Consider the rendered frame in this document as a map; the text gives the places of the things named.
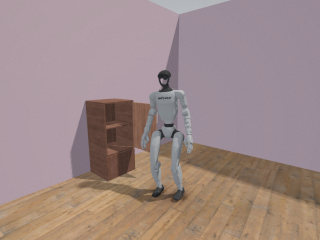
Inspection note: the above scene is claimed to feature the robot right upper arm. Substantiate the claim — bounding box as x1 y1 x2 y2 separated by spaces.
149 91 158 116

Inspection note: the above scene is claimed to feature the left robot hand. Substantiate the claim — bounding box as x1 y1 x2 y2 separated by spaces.
183 134 193 154

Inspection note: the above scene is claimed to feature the right robot hand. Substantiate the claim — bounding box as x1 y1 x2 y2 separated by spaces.
140 132 150 149

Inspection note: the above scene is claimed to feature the robot left upper arm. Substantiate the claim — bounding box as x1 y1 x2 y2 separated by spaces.
175 90 188 117

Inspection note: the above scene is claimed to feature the robot left forearm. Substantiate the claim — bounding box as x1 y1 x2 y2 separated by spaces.
183 109 192 135

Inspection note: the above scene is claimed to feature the robot left thigh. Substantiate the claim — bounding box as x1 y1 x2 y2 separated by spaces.
170 130 185 174

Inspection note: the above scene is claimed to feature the robot right forearm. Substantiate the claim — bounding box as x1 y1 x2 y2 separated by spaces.
144 113 154 134

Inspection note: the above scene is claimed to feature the cupboard door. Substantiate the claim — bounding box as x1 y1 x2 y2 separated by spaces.
132 102 157 152

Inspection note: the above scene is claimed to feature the right robot foot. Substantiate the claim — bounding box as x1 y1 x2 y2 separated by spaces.
152 185 164 198

